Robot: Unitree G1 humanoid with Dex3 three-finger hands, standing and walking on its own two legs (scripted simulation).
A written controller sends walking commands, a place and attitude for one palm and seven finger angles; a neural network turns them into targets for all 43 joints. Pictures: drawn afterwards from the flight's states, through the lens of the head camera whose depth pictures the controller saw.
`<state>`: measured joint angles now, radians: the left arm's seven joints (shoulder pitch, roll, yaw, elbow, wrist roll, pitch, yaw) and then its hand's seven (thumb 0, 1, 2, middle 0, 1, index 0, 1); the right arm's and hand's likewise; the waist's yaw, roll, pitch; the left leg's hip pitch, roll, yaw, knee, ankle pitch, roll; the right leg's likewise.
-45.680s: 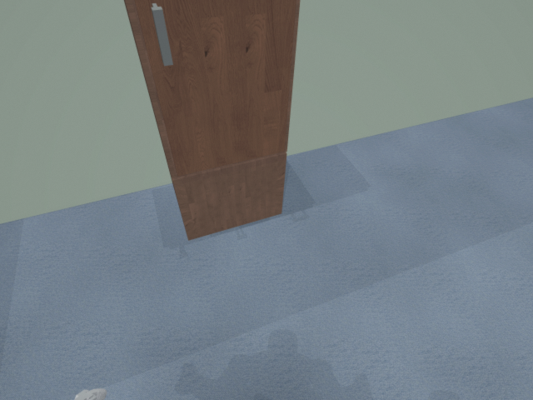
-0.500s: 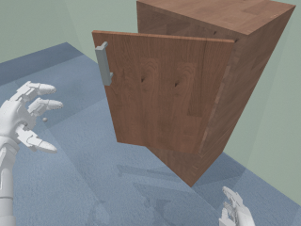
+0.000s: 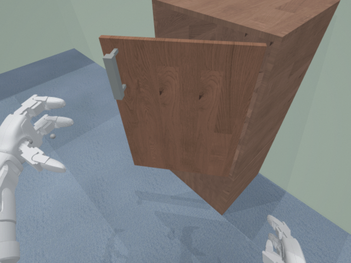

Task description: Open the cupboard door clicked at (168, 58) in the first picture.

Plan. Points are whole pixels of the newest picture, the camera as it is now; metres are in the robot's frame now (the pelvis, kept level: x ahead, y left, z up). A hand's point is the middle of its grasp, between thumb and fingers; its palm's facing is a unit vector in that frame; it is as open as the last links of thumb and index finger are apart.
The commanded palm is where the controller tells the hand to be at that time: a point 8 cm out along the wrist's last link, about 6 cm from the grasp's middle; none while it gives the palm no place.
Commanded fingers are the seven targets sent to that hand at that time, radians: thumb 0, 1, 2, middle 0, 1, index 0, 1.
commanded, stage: raise the hand with hooked fingers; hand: left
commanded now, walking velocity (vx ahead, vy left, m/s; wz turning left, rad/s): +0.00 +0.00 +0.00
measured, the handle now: (117, 74) +0.56 +0.23 +0.16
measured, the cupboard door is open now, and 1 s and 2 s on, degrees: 36 36 36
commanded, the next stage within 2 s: move the hooked fingers beside the handle in 0.06 s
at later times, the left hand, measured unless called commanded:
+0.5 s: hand (62, 122) +0.33 +0.27 +0.18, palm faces +0.01 -1.00 -0.06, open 14.0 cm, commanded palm +0.31 +0.32 +0.18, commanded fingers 0.00 -0.50 0.30 -0.30 -1.20 -0.30 -1.20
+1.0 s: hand (73, 102) +0.40 +0.28 +0.17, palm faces -0.02 -1.00 -0.03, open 14.0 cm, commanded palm +0.38 +0.34 +0.17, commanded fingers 0.00 -0.50 0.30 -0.30 -1.20 -0.30 -1.20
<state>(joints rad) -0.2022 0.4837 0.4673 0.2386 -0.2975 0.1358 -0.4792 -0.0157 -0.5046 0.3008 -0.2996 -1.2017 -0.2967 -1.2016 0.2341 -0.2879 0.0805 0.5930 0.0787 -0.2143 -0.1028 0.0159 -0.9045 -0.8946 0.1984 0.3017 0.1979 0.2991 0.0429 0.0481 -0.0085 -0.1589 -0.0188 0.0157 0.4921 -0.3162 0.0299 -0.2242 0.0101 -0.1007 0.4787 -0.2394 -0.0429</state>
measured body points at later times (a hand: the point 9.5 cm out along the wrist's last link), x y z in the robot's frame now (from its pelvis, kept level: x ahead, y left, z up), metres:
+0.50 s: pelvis -0.01 +0.00 +0.00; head -0.01 -0.02 +0.45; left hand +0.33 +0.33 +0.18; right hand +0.16 -0.25 -0.08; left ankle -0.03 +0.10 -0.74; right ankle +0.01 -0.09 -0.74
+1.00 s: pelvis +0.00 +0.01 +0.00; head +0.03 +0.00 +0.44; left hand +0.40 +0.34 +0.18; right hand +0.09 -0.27 -0.10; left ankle -0.03 +0.10 -0.74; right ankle +0.01 -0.09 -0.74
